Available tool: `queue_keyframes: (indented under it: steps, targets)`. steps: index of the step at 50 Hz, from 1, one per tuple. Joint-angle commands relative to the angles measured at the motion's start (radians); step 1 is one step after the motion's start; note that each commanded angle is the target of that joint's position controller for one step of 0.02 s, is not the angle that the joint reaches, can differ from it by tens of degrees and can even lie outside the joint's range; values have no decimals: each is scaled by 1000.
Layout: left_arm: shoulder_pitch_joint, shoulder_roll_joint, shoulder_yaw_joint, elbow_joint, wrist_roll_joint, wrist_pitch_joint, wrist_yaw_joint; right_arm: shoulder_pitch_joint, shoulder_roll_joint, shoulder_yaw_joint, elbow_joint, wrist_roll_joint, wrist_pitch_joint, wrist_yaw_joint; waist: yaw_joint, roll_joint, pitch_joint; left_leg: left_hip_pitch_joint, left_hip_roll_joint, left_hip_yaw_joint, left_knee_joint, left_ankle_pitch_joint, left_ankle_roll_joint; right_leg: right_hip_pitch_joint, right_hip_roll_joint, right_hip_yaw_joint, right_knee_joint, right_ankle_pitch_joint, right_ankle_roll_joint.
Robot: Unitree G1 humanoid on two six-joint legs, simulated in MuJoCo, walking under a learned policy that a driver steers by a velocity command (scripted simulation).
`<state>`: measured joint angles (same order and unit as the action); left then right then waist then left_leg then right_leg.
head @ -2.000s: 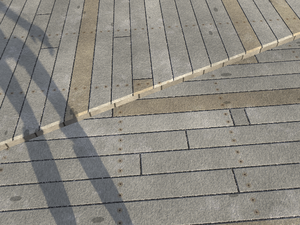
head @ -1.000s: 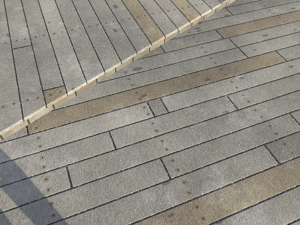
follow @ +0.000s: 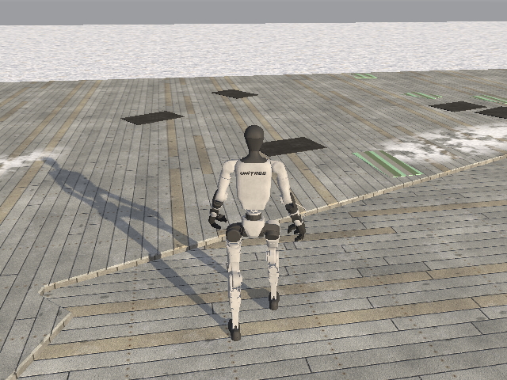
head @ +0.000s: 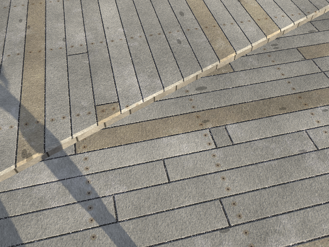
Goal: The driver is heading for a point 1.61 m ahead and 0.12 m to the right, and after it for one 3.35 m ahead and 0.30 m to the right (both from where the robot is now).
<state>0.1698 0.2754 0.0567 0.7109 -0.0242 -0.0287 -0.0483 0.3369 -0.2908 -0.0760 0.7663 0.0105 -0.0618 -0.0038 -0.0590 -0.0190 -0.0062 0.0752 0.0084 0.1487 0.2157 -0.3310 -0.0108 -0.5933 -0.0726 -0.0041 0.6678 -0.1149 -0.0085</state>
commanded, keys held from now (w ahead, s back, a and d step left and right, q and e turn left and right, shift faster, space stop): w+e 0.40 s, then w+q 0.60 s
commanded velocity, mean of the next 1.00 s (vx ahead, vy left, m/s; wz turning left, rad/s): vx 0.49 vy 0.00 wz -0.10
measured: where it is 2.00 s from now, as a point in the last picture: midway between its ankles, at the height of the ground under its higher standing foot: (170, 127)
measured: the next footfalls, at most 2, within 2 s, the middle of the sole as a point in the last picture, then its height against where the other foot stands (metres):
right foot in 0.08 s outside the picture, level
left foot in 0.56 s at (167, 238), level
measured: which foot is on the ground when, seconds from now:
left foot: down 0.00-0.08, up 0.10-0.54, down 0.56-1.00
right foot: up 0.00-0.06, down 0.08-0.58, up 0.60-1.00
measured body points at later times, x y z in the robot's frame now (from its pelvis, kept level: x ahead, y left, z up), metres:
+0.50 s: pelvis +0.28 -0.06 +0.00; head +0.31 -0.08 +0.45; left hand +0.40 +0.21 -0.10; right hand +0.45 -0.35 -0.07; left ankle +0.49 +0.02 -0.71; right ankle +0.14 -0.13 -0.74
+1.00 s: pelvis +0.56 -0.11 +0.01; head +0.59 -0.10 +0.45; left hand +0.83 +0.09 -0.06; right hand +0.54 -0.40 -0.11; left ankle +0.49 +0.00 -0.74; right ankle +0.70 -0.26 -0.71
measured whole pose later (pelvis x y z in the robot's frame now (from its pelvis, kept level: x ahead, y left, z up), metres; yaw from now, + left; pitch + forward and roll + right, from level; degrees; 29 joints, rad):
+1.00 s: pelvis +0.56 -0.11 +0.01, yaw -4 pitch +2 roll +0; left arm 0.02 0.27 0.02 0.64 0.00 -0.11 -0.02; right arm 0.41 -0.29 -0.06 0.77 0.03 -0.04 -0.02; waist -0.11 -0.03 0.03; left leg -0.08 -0.11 -0.20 0.38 -0.31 0.06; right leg -0.52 0.00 0.11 0.50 -0.01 0.05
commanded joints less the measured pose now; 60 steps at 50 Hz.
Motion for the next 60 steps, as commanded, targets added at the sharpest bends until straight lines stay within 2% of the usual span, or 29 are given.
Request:
queue_keyframes:
  steps: [1,3,4,5,6,7,9,10,15,19,23,26,28,29,30,31,32,34,38,43,48,50,52,53,54,55,56,58,60]
  targets:
    - [-117,87,16,-126,-2,-21,-13,-16,-194,-54,-41,13,0,-4,5,110,90,-28,291,-70,30,455,159,-10,31,-63,-42,-96,-59]
    - [117,161,63,-70,-4,-19,-4,-28,-186,-47,-45,13,11,-12,136,84,-73,-118,221,34,383,820,98,365,137,-123,-104,-58,-115]
    - [303,238,96,-32,-11,-11,13,-19,-146,-27,-63,-5,4,-16,217,4,-180,-351,176,45,683,634,44,680,63,37,-104,-66,-170]
    - [304,367,109,-41,-13,-17,21,50,-2,21,-133,-40,-22,-7,115,-299,-272,-771,-30,-35,1061,-218,-34,952,-224,664,-251,-295,-364]
    - [323,275,83,-69,-6,-32,17,-37,-93,9,-124,1,-59,2,190,-167,-363,-876,-34,-255,1175,-242,-21,998,-275,857,-397,-401,-391]
    - [282,220,66,-59,4,-41,17,-121,-151,-5,-151,37,-77,10,194,-120,-217,-958,17,-249,1171,-145,5,916,-250,704,-399,-315,-343]
    - [155,169,47,-81,4,-39,22,-145,-140,-1,-150,-9,-90,1,117,-3,-86,-862,94,-237,1005,-3,18,649,-167,487,-389,-102,-287]
    - [111,149,37,-101,17,-38,27,-129,-142,-7,-148,-19,-82,2,81,-21,-60,-792,111,-243,960,38,14,556,-134,428,-415,-19,-280]
    - [100,177,42,-84,10,-45,52,-163,-91,9,-157,-34,-41,3,53,-20,15,-736,81,-193,726,182,-55,370,-65,279,-469,190,-277]
    - [162,191,48,-50,-2,-35,65,-332,-51,28,-190,-20,-51,15,119,-52,35,-626,9,-176,404,421,-65,330,-7,238,-442,110,-214]
    - [217,172,41,-9,-3,-31,69,-364,-82,19,-188,-7,-66,38,138,-76,27,-610,17,-204,290,473,-22,475,-83,293,-387,77,-194]
    - [213,182,46,7,9,-21,66,-327,-109,6,-184,-5,-67,42,113,-99,30,-600,8,-173,275,313,45,601,-128,293,-310,293,-170]
    - [195,167,36,1,17,-12,65,-135,-160,-22,-137,-10,-68,34,13,-80,-109,-316,-15,-140,260,322,118,588,-54,209,-42,591,-131]
    - [230,125,16,-18,41,-13,69,20,-216,-32,-121,-19,-66,35,-27,41,-269,-13,146,-368,306,385,207,409,15,169,248,350,-99]
    - [354,58,-3,-19,23,-27,63,78,-267,-49,-83,-13,-58,47,32,353,-344,266,333,-854,165,134,367,34,180,101,581,-344,-13]
    - [289,139,3,-23,16,-43,57,69,-171,-25,-92,21,-56,53,0,244,-282,259,323,-959,82,-67,339,-98,128,172,658,-416,-18]
    - [155,179,15,-51,-1,-55,50,1,-132,-14,-106,18,-49,46,-15,143,-134,134,295,-812,72,-43,299,-150,82,155,656,-326,-22]
    - [43,152,10,-86,27,-80,46,-51,-128,-9,-121,-4,-34,38,12,5,-13,-68,222,-659,40,171,282,-128,30,121,542,-229,-17]
    - [65,107,0,-88,45,-76,46,-51,-117,-3,-114,2,-29,19,62,88,-22,-179,151,-532,-3,356,289,-36,7,87,329,-199,33]
    - [-113,66,-19,-124,38,-77,44,6,-170,-21,-83,13,-11,-7,7,92,15,-297,94,-446,-5,338,241,55,54,67,-9,84,76]
    - [-212,95,-5,-146,21,-92,30,70,-161,-22,-55,22,12,-17,-15,111,12,-255,110,-531,72,244,202,155,96,98,-167,145,60]
    - [-187,119,9,-142,16,-99,30,55,-165,-27,-58,20,20,-20,12,135,13,-222,126,-581,122,242,185,205,91,105,-198,77,34]
    - [-49,154,33,-110,21,-105,40,28,-129,-17,-70,15,23,-16,91,132,-52,-260,73,-556,264,304,143,423,63,95,-260,56,-18]
    - [97,204,50,-97,35,-106,50,17,-74,3,-91,1,19,-11,156,48,-180,-367,19,-484,515,210,109,660,-88,228,-239,-3,-84]
    - [188,280,69,-67,43,-90,51,152,-1,27,-113,18,10,-12,112,-229,-306,-686,-120,-337,821,-214,44,966,-313,629,-289,-152,-244]
    - [194,216,60,-57,22,-82,42,168,-91,14,-103,35,8,-15,117,-235,-263,-840,-42,-326,989,-255,29,938,-360,803,-351,-380,-268]
    - [149,145,42,-67,19,-80,44,74,-153,-5,-102,33,13,-16,138,-122,-129,-873,-3,-328,1043,-160,20,821,-307,662,-374,-382,-224]
    - [70,98,25,-61,30,-73,43,-24,-143,-11,-124,9,19,-14,110,-53,0,-832,51,-291,1003,-34,6,622,-219,420,-413,-145,-180]
    - [46,86,21,-47,38,-77,45,-31,-105,-9,-136,16,28,-2,80,-95,28,-771,88,-271,958,18,3,522,-170,284,-463,-36,-164]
